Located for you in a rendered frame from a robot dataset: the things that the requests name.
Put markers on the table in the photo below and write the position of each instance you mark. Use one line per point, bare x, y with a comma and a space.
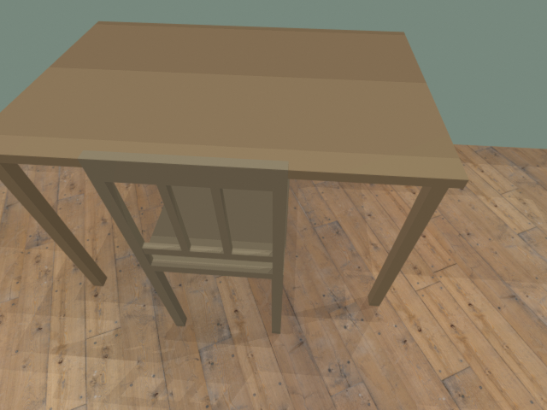
338, 105

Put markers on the chair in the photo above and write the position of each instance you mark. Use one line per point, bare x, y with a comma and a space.
221, 216

